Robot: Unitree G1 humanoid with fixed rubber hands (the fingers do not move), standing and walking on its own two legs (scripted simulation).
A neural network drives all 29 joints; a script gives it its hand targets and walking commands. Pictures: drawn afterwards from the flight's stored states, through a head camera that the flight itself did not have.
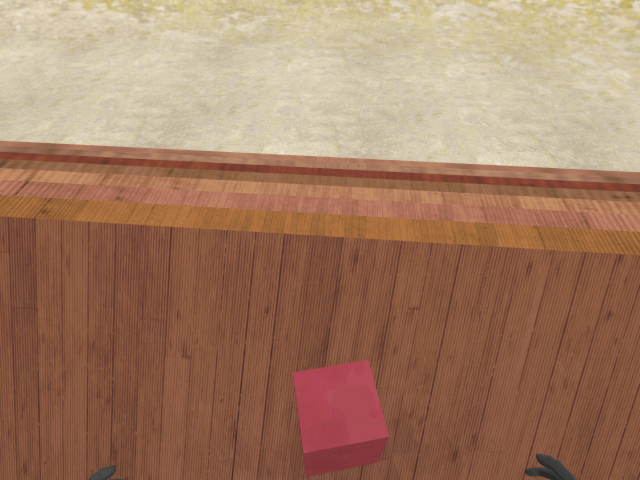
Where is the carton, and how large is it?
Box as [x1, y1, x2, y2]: [293, 360, 388, 475]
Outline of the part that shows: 367,360 293,372 306,475 377,461 388,438 388,434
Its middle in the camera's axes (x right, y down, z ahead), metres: +0.05 +0.50 +1.07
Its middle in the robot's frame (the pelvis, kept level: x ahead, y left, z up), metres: +0.40 -0.04 -0.66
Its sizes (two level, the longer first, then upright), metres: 0.210 0.200 0.250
